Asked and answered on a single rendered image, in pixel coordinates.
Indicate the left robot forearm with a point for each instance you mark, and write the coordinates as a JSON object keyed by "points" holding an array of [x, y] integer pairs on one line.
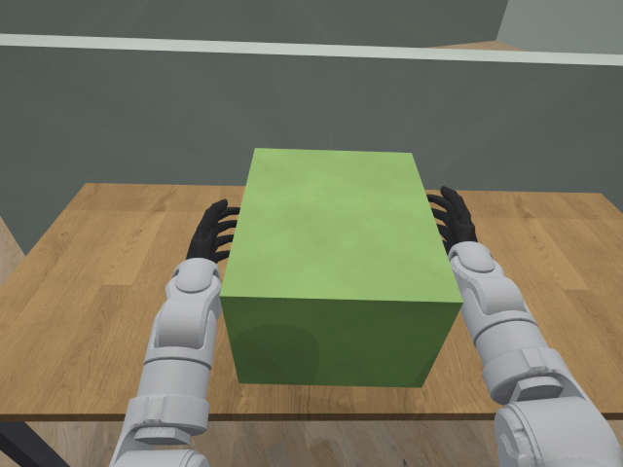
{"points": [[170, 405]]}

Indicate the robot left hand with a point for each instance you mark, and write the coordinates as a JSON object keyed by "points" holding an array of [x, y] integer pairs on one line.
{"points": [[204, 242]]}

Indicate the right robot upper arm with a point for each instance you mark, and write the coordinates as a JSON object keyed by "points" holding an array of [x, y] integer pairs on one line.
{"points": [[557, 432]]}

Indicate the table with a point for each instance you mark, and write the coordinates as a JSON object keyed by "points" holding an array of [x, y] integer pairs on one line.
{"points": [[77, 313]]}

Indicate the right robot forearm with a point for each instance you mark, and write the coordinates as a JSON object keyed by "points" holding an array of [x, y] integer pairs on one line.
{"points": [[518, 363]]}

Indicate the carton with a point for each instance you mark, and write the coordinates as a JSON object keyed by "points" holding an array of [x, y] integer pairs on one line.
{"points": [[337, 273]]}

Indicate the robot right hand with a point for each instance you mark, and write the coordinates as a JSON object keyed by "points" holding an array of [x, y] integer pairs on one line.
{"points": [[457, 218]]}

